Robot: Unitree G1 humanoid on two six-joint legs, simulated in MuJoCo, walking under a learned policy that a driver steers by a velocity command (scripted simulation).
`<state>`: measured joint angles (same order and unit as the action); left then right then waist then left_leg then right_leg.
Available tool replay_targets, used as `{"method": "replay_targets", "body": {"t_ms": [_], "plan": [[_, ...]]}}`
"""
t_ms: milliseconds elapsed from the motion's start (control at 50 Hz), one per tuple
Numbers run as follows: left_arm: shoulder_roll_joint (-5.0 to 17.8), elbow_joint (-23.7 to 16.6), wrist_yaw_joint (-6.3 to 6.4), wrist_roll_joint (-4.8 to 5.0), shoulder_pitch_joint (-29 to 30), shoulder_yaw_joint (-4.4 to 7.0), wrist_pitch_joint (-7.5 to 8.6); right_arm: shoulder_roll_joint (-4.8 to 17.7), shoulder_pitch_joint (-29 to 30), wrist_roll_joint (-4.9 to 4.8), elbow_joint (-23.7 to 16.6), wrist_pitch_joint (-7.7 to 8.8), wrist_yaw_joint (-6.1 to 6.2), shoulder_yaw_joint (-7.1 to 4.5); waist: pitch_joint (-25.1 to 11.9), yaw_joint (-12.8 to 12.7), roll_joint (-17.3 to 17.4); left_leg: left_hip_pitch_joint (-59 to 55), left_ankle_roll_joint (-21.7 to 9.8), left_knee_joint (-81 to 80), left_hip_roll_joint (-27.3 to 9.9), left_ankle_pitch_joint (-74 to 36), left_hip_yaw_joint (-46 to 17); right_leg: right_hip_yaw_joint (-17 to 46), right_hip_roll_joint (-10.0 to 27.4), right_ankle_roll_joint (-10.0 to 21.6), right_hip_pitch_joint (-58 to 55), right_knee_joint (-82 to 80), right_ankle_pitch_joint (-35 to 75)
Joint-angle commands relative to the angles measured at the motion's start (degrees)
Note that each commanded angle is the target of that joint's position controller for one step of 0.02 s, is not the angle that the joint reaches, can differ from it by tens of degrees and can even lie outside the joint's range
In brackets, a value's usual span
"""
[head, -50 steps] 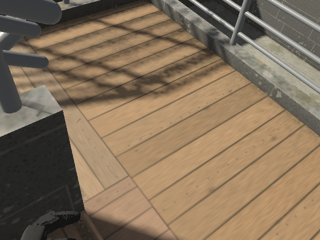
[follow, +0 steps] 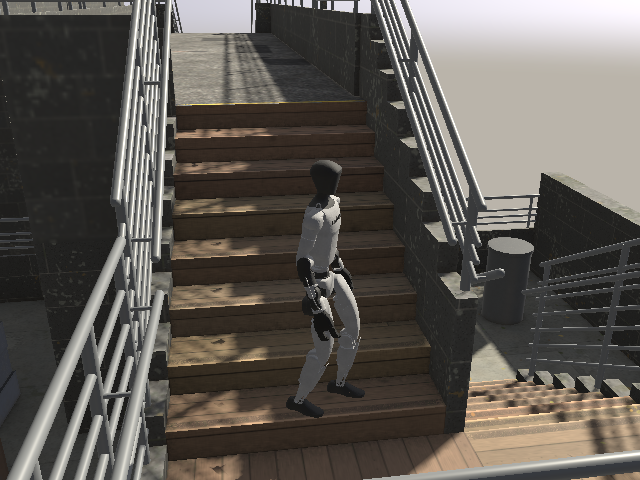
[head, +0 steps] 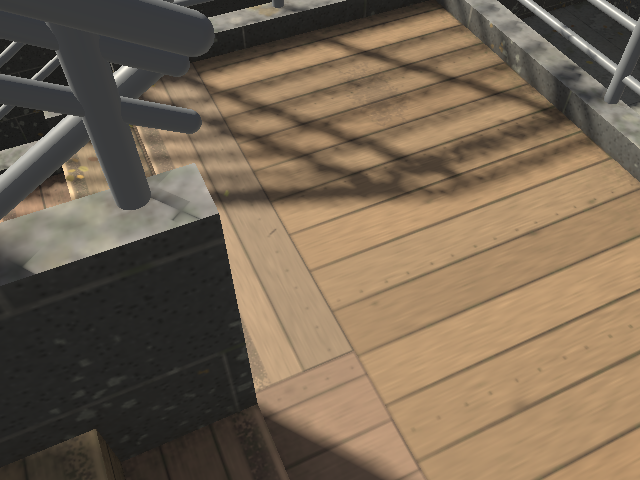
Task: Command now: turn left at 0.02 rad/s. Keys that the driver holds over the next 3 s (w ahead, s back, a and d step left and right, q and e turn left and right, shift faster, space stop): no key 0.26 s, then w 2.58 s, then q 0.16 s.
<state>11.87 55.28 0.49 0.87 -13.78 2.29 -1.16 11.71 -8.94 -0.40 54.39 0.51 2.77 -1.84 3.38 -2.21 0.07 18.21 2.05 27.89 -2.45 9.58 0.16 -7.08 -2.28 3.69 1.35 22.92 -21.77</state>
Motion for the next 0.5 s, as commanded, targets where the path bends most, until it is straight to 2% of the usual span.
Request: {"method": "replay_targets", "body": {"t_ms": [20, 60, 80, 100, 140, 160, 200, 260, 280, 320, 340, 380, 420, 460, 480, 500], "plan": [[5.4, -1.9, 0.30, 0.17, -3.0, 1.28, -1.00, 4.6, -1.9, 0.09, 1.1, 1.06, 0.10, -1.23, -7.1, 0.3, 2.8, -15.3, -5.8, -0.2, -1.8, -27.5, -4.8, 5.9, 5.8, -2.7, 8.3, -1.9, 25.2], [5.0, -1.3, 0.11, 0.14, -4.1, 0.97, -1.33, 4.7, -0.3, 0.07, 1.8, 0.90, 0.10, -1.20, -7.4, 0.0, 2.3, -15.7, -5.9, -0.9, -1.7, -25.3, -4.9, 6.1, 6.0, -2.2, 8.2, -2.5, 22.1], [5.2, -1.0, 0.07, -0.19, -4.0, 0.89, -1.35, 5.1, 0.7, 0.57, 2.1, 0.85, 0.02, -1.19, -7.4, -0.1, 1.9, -15.2, -5.8, -1.1, -1.6, -24.5, -4.8, 6.2, 6.0, -2.1, 8.1, -2.6, 22.0], [5.1, -0.5, -0.19, -0.20, -5.2, 0.97, -1.19, 4.8, 1.0, 0.53, 2.4, 0.63, -0.23, -1.05, -7.2, 0.2, 1.2, -15.3, -5.8, -1.7, -1.3, -23.3, -4.9, 5.9, 6.2, -1.9, 7.6, -3.0, 21.6], [4.7, -0.4, -0.90, -1.01, -5.6, 0.56, -1.04, 5.5, 1.4, 0.24, 3.6, -0.05, -0.37, -0.99, -5.8, 1.0, 1.0, -14.7, -5.6, -2.6, -1.3, -22.1, -5.1, 5.9, 6.6, -1.7, 8.1, -3.6, 23.0], [4.8, -0.7, -1.05, -0.96, -5.6, 0.60, -0.99, 6.1, 1.8, -0.09, 4.5, 0.02, -0.28, -1.26, -5.6, 0.5, 1.0, -14.0, -5.7, -2.9, -1.1, -21.1, -5.2, 6.3, 6.9, -1.8, 7.0, -4.2, 22.1], [5.0, 0.2, -0.87, -0.78, -7.3, 0.57, -1.34, 6.4, 3.3, 0.05, 5.2, -0.02, -0.26, -1.12, -4.6, 0.3, -0.7, -12.8, -5.5, -3.1, -1.2, -18.6, -5.6, 6.1, 7.1, -2.0, 6.4, -4.8, 19.7], [4.5, 1.0, -0.55, -0.90, -8.6, 0.32, -1.68, 6.4, 4.3, 0.05, 6.5, -0.11, -0.10, -1.00, -3.2, 0.5, -1.0, -11.4, -5.3, -4.0, -1.0, -17.3, -5.8, 5.8, 7.1, -2.5, 6.3, -5.5, 18.2], [4.5, 1.6, -0.46, -0.85, -9.6, 0.37, -1.72, 5.9, 3.8, -0.03, 7.2, -0.24, -0.01, -0.90, -3.6, 0.3, -1.1, -11.1, -5.2, -4.2, -0.2, -12.5, -5.0, 5.9, 7.1, -2.3, 6.0, -6.7, 12.8], [5.9, 1.8, -0.10, -0.26, -10.1, 0.96, -1.69, 5.9, 5.1, -0.21, 7.4, -0.37, 0.19, -0.97, -0.5, 0.2, -2.6, -7.6, -4.7, -1.9, 2.2, -0.3, -2.3, 8.0, 8.5, -0.3, 8.0, -10.0, -3.1], [7.5, 1.3, 0.22, 0.13, -10.1, 1.55, -1.55, 6.5, 6.0, -0.43, 7.2, -0.13, 0.22, -1.26, 1.7, 0.0, -4.0, -4.2, -4.6, 0.8, 3.6, 5.3, 0.0, 10.2, 10.4, 1.6, 8.6, -12.0, -10.9], [8.7, 0.1, 1.07, 0.85, -10.1, 2.28, -0.89, 7.0, 8.4, -0.56, 6.1, 1.26, 0.09, -1.62, 6.5, -0.5, -6.3, 4.2, -4.6, 5.2, 3.9, 10.9, 3.1, 14.7, 15.3, 4.7, 7.4, -15.3, -18.3], [8.6, -0.6, 1.47, 0.88, -11.7, 2.81, 0.00, 5.8, 9.7, -1.20, 5.4, 2.98, -0.20, -1.40, 9.3, -0.7, -7.9, 10.0, -5.1, 8.1, 2.5, 11.6, 4.2, 16.2, 17.8, 5.9, 3.5, -13.4, -10.9], [7.2, 0.9, 1.37, 0.68, -15.5, 2.74, 1.01, 4.5, 10.5, -1.10, 4.8, 3.83, -1.13, -1.04, 9.3, 0.0, -7.2, 11.1, -6.3, 8.8, 2.1, 12.4, 4.9, 16.6, 19.9, 6.7, 1.8, -10.1, -2.1], [8.2, -1.0, 1.35, 0.36, -11.9, 3.00, 1.26, 4.3, 6.5, -1.65, 6.6, 3.74, -0.99, -1.08, 7.7, 2.4, -6.2, 5.6, -7.0, 6.4, 2.8, 11.3, 5.1, 14.2, 18.2, 5.3, 4.1, -7.7, 3.3], [10.0, -2.6, 1.32, 1.03, -9.2, 3.70, 0.82, 5.9, -1.7, -1.91, 9.4, 3.58, -0.80, -1.84, 4.8, 5.2, -6.2, -2.1, -8.2, 5.8, 3.9, 10.4, 4.6, 10.1, 14.6, 3.6, 7.3, -1.8, 9.3]]}}
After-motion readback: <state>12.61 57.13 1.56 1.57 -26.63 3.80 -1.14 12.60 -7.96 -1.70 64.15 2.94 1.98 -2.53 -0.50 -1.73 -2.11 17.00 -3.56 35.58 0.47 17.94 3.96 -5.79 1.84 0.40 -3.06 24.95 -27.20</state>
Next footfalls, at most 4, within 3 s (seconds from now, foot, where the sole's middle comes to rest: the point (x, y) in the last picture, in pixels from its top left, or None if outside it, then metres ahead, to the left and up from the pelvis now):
1.12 right None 0.46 -0.24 -0.95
1.54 left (343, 381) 0.77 0.01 -0.95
2.08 right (441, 285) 1.08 -0.27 -0.95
2.70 left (364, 194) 1.43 -0.05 -0.95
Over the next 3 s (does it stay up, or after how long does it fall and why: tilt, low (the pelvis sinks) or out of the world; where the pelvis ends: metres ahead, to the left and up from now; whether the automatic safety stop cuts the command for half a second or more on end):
stays up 1.39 -0.13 -0.16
